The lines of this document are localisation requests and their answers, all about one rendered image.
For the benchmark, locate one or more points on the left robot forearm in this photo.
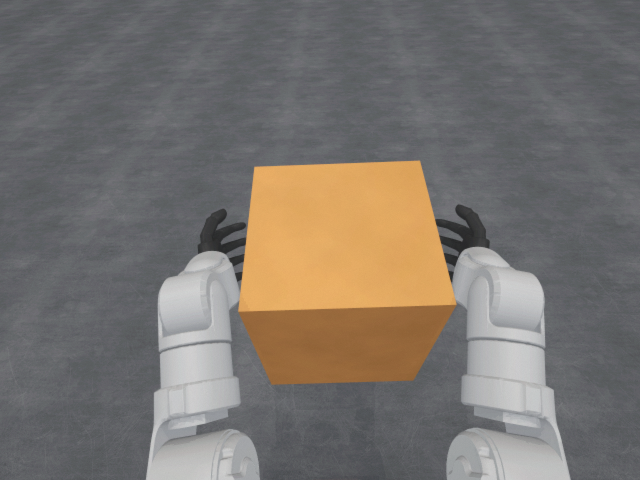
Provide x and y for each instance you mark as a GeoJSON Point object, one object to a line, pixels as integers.
{"type": "Point", "coordinates": [196, 372]}

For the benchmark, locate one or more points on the robot right hand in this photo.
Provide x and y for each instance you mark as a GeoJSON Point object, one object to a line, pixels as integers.
{"type": "Point", "coordinates": [474, 236]}

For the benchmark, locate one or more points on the right robot upper arm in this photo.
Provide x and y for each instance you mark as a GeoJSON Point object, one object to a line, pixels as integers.
{"type": "Point", "coordinates": [483, 454]}

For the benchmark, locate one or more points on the left robot upper arm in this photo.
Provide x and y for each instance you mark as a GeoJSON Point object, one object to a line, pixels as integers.
{"type": "Point", "coordinates": [220, 455]}

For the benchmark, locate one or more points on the right robot forearm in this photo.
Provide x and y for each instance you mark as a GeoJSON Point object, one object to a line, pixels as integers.
{"type": "Point", "coordinates": [505, 378]}

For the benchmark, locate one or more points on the carton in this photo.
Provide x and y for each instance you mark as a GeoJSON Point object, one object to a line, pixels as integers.
{"type": "Point", "coordinates": [344, 276]}

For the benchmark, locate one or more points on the robot left hand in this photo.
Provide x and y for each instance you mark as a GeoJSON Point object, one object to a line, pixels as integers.
{"type": "Point", "coordinates": [211, 238]}

